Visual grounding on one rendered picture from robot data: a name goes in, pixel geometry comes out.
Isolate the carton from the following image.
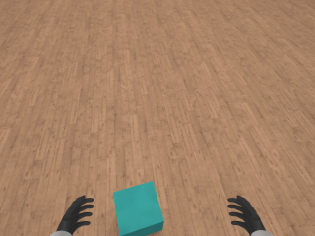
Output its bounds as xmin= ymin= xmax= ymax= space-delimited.
xmin=113 ymin=181 xmax=164 ymax=236

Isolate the robot right hand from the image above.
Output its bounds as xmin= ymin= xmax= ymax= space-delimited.
xmin=227 ymin=195 xmax=266 ymax=236

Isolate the robot left hand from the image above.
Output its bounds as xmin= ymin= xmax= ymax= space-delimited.
xmin=56 ymin=195 xmax=94 ymax=236

